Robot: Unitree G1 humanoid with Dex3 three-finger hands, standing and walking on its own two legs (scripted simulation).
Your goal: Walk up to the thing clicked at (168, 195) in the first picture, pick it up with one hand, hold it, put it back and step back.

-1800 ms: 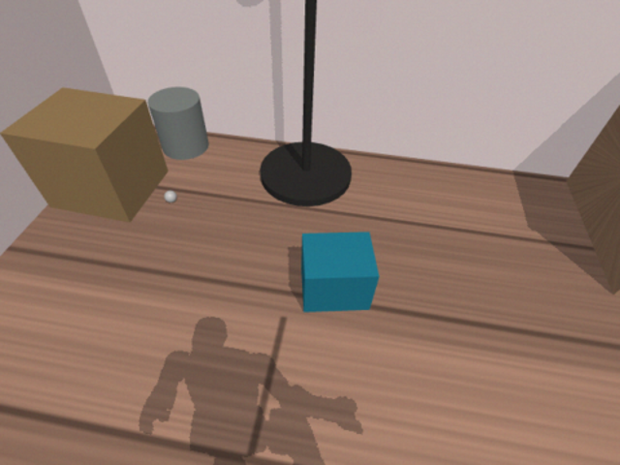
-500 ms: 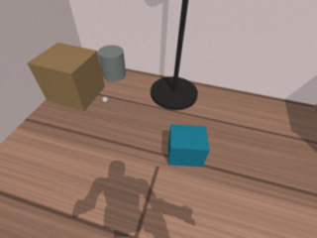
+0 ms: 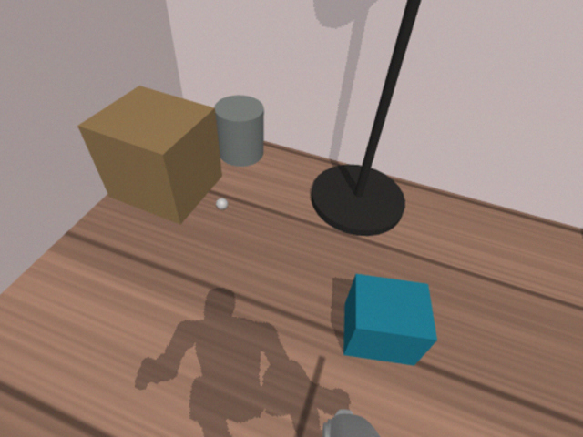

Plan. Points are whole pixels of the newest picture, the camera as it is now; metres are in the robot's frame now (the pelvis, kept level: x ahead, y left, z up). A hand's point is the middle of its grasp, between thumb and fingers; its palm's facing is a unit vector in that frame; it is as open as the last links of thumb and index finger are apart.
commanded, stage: walk up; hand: left
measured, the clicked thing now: (222, 203) +1.22 +0.25 -0.75
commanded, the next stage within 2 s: none
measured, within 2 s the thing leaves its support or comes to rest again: neither
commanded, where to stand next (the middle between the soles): +0.82 +0.00 m, yaw +6 degrees
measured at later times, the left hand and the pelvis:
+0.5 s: hand (144, 374) +0.25 +0.22 -0.14, palm faces +0.10 -0.93 -0.36, open 7.4 cm; pelvis +0.25 -0.05 +0.00, yaw +6 degrees
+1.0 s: hand (160, 257) +0.48 +0.25 -0.14, palm faces +0.03 -0.93 -0.37, open 7.4 cm; pelvis +0.45 -0.03 +0.00, yaw +5 degrees
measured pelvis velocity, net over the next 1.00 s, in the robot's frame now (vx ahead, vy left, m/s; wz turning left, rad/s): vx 0.45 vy -0.03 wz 0.09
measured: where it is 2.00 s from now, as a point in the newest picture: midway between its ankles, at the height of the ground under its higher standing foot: (281, 287)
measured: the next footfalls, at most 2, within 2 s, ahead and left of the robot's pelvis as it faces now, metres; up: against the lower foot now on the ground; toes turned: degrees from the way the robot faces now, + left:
right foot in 0.16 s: +0.26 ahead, -0.16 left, +0.00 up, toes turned -3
left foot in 0.62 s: +0.47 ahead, +0.10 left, +0.00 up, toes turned +11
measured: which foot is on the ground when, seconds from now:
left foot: down 0.00-0.20, up 0.22-0.60, down 0.62-1.00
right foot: up 0.00-0.14, down 0.16-0.64, up 0.66-1.00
